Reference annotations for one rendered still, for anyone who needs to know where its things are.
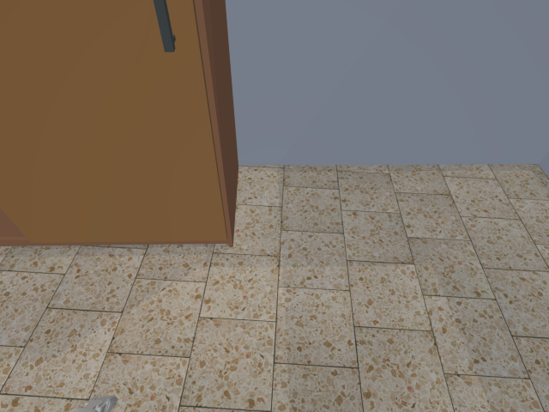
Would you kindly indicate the handle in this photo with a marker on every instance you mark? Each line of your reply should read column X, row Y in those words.
column 165, row 26

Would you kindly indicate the wardrobe door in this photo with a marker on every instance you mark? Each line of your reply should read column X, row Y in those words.
column 8, row 228
column 104, row 136

